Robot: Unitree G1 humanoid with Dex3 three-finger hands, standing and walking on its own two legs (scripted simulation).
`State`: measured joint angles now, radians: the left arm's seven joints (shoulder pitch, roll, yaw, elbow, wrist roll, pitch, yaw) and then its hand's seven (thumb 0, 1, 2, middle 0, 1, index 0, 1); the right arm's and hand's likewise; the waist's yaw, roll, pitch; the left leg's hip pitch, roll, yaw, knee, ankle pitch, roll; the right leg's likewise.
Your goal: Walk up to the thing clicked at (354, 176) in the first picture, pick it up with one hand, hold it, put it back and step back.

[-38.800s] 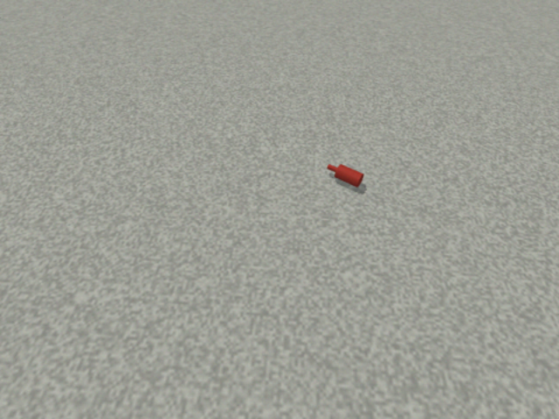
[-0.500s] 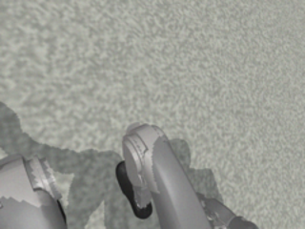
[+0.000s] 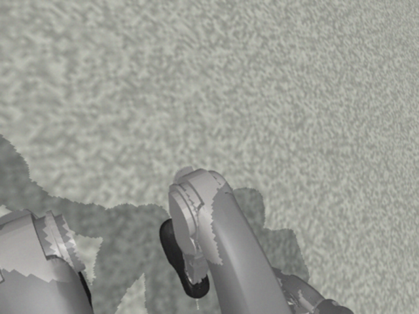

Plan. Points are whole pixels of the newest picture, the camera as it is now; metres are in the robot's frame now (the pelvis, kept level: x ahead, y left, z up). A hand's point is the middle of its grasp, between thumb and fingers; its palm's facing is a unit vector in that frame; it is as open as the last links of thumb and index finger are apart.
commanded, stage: withdraw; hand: left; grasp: from above
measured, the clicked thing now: out of the picture +0.42 +0.37 -0.26
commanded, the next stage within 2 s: home in 0.98 s
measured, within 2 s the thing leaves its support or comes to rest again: neither
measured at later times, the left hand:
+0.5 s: hand out of the picture +0.41 +0.37 -0.11, palm faces -0.29 -0.06 -0.96, open 13.6 cm
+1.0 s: hand out of the picture +0.39 +0.34 -0.13, palm faces -0.45 -0.12 -0.88, open 14.0 cm
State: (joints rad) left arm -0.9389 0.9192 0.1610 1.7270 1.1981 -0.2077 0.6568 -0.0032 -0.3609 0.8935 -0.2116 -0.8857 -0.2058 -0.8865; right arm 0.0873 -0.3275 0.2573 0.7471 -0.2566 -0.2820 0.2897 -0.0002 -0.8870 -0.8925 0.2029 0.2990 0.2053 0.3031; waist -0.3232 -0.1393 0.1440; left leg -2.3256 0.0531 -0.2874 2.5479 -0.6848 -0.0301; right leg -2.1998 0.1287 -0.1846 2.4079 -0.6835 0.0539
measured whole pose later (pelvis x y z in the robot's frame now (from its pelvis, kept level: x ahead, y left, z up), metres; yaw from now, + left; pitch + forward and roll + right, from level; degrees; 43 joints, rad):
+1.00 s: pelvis -0.01 -0.01 +0.03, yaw +6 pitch +29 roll -8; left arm -0.92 0.75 0.04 1.45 1.24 -0.23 0.38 0.00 -0.49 0.99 -0.09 -0.99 -0.09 -0.99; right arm 0.15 -0.31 0.11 0.72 -0.13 -0.04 0.11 0.00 -0.89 -0.89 0.20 0.30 0.20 0.30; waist -0.23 -0.06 -0.01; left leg -2.30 0.03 -0.17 2.37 -0.59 -0.02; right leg -2.19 0.08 -0.10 2.31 -0.65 0.03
